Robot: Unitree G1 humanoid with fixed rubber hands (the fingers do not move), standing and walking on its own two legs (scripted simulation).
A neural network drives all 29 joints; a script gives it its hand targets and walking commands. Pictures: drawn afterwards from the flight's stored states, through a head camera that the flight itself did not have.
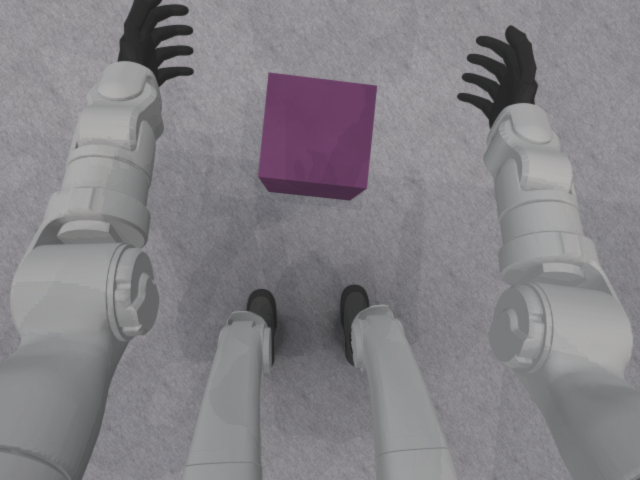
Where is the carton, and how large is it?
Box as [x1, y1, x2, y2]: [258, 72, 376, 199]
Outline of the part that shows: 269,72 258,172 259,178 268,191 351,199 365,189 367,182 376,86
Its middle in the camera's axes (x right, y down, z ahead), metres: -0.01 -0.20 +0.87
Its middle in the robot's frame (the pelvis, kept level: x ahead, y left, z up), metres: +0.55 -0.03 -0.54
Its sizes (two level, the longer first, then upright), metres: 0.210 0.200 0.250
